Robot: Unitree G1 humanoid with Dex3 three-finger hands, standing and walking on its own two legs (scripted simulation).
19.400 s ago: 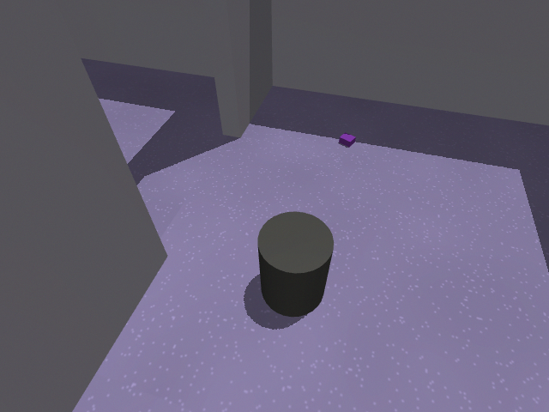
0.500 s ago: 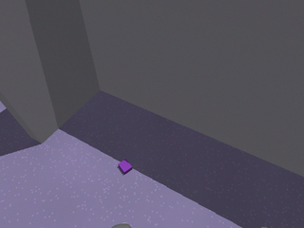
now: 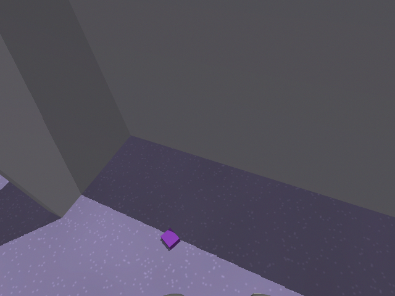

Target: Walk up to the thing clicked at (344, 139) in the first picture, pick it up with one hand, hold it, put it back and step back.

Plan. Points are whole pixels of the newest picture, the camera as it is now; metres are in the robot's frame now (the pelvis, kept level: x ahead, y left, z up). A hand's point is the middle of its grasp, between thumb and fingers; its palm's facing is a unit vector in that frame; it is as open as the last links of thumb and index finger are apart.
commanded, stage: walk up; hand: left
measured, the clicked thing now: (170, 238) +0.49 +0.24 -0.74
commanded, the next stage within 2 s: stand in 1.70 s
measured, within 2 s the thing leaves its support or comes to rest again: neither
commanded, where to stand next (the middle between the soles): +0.10 +0.03 m, yaw -1 degrees
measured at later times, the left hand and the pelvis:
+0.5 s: hand out of the picture +0.09 +0.29 -0.16, palm faces +0.01 -0.95 -0.32, open 7.4 cm; pelvis +0.03 +0.03 +0.01, yaw +2 degrees
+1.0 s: hand out of the picture +0.14 +0.29 -0.13, palm faces +0.02 -0.93 -0.37, open 7.4 cm; pelvis +0.06 +0.02 +0.02, yaw +1 degrees
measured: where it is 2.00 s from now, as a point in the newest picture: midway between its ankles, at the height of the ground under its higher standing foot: outside the picture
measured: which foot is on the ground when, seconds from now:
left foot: up 0.00-0.24, down 0.26-1.00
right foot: down 0.00-1.00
